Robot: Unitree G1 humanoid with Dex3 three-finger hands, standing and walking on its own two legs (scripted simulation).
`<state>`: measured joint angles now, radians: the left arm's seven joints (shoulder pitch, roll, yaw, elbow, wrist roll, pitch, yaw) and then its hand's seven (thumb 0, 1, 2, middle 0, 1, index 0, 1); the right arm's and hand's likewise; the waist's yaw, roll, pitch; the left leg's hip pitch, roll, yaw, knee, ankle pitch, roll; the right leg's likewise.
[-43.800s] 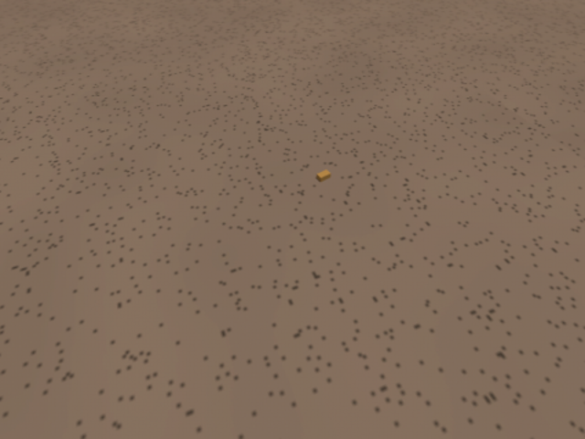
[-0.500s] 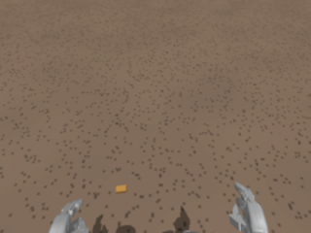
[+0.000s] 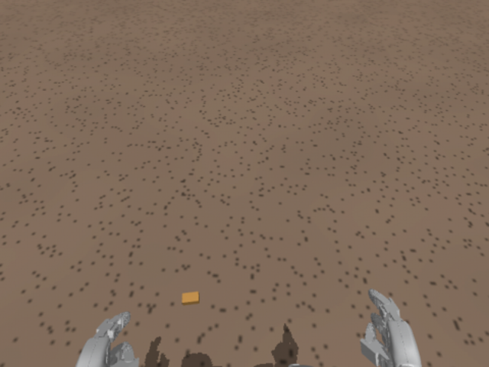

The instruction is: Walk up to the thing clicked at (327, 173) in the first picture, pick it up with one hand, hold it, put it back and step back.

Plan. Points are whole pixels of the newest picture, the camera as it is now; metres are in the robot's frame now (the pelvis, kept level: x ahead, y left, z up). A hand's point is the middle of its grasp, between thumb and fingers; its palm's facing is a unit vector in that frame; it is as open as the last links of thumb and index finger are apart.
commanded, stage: home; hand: left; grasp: from above
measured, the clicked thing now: (190, 298) +0.50 +0.20 -0.70
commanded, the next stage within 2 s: stand in 0.36 s
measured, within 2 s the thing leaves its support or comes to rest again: neither
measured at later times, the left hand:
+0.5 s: hand (132, 363) +0.17 +0.19 -0.06, palm faces +0.03 -0.97 -0.24, open 7.4 cm
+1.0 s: hand out of the picture +0.04 +0.24 -0.11, palm faces +0.05 -0.95 -0.31, open 7.4 cm
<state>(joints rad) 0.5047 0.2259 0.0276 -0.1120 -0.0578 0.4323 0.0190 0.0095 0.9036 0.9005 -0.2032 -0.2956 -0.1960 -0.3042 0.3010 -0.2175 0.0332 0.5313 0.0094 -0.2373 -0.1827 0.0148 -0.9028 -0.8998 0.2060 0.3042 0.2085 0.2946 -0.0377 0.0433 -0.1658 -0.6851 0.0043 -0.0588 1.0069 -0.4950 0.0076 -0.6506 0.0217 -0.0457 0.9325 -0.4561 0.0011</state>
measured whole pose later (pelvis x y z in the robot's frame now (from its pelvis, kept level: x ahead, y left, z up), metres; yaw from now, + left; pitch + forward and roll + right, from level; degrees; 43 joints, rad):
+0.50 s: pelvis +0.00 +0.00 +0.00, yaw +0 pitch +7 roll -2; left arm 0.43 0.24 0.01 0.03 -0.01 0.32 0.03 0.01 0.90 0.90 -0.20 -0.30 -0.20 -0.30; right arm 0.26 -0.22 0.02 0.59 -0.05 -0.20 -0.14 0.01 -0.90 -0.90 0.21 0.30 0.21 0.29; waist -0.02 0.03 -0.10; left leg -0.62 0.00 -0.05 0.98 -0.49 0.01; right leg -0.59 0.01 -0.03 0.92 -0.45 0.00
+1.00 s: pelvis -0.01 +0.01 +0.06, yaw +0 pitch -4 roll +0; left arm 0.21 0.27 0.04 1.04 0.03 0.02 0.03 0.01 0.90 0.90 -0.21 -0.30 -0.20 -0.30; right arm 0.19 -0.27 -0.04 1.04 -0.04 0.00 -0.03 0.01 -0.91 -0.90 0.20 0.30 0.21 0.30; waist 0.03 0.00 0.06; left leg -0.15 -0.05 -0.01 0.45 -0.24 0.03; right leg -0.15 -0.03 0.00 0.45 -0.23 0.03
